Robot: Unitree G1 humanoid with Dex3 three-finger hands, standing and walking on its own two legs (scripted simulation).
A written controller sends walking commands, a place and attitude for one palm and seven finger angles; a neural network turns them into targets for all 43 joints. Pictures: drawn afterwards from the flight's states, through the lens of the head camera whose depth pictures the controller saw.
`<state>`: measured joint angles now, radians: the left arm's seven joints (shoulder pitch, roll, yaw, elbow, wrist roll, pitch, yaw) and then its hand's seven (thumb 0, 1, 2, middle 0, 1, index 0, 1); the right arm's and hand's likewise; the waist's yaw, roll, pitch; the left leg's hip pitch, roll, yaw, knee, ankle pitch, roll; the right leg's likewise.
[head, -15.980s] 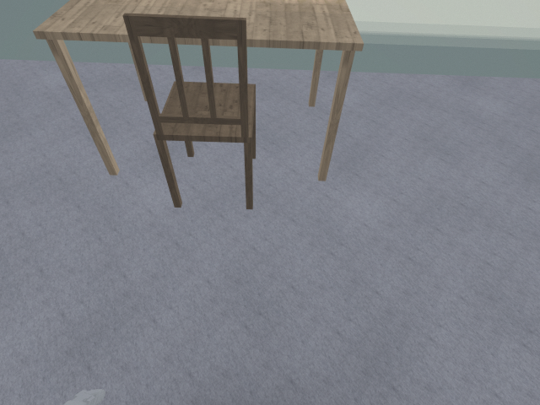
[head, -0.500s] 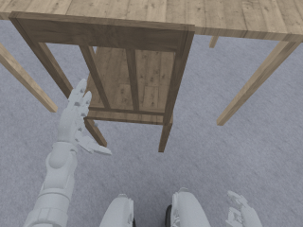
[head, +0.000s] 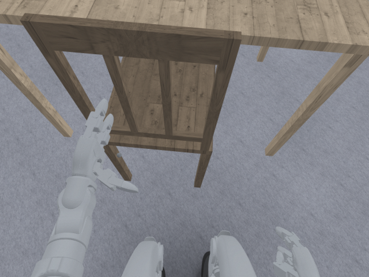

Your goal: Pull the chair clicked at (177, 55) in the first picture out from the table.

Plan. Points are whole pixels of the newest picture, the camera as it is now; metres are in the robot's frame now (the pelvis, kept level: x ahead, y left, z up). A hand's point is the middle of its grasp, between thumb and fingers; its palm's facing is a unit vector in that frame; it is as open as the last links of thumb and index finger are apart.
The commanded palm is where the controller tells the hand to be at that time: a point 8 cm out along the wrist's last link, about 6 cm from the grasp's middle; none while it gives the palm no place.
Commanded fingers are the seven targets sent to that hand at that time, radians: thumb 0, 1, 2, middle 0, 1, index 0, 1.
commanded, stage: push the fingers through the gap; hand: left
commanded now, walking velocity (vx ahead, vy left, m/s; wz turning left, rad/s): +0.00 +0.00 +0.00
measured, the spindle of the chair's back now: (125, 99) +0.51 +0.16 +0.01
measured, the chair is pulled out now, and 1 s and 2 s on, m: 0.00 0.00 0.00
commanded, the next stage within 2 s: hook a spindle and tug to test in 1.68 s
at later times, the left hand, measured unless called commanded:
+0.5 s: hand (125, 138) +0.40 +0.14 +0.02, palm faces -0.10 -0.99 -0.04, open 16.9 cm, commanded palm +0.38 +0.19 +0.02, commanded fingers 0.00 -0.50 0.30 -0.06 -0.08 -0.06 -0.08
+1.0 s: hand (129, 119) +0.44 +0.14 +0.02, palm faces -0.08 -1.00 -0.04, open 16.9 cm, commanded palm +0.43 +0.19 +0.02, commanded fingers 0.00 -0.50 0.30 -0.06 -0.08 -0.06 -0.08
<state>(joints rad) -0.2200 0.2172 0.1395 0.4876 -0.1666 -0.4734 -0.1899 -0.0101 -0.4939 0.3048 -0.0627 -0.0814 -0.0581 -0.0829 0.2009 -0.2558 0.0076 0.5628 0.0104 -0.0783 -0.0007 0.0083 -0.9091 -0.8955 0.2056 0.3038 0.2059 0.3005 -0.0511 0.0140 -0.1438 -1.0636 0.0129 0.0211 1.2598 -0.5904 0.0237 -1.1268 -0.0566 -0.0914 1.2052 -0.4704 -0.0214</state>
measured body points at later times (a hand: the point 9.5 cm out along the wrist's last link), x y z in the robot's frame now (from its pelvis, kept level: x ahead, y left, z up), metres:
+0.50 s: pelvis +0.00 +0.00 +0.00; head +0.13 +0.01 +0.43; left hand +0.40 +0.19 +0.02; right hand +0.12 -0.25 -0.12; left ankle +0.00 +0.10 -0.63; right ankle +0.05 -0.11 -0.63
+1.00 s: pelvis -0.01 +0.00 -0.01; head +0.14 +0.01 +0.42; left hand +0.44 +0.19 +0.02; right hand +0.08 -0.26 -0.13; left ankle +0.00 +0.10 -0.63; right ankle +0.05 -0.11 -0.63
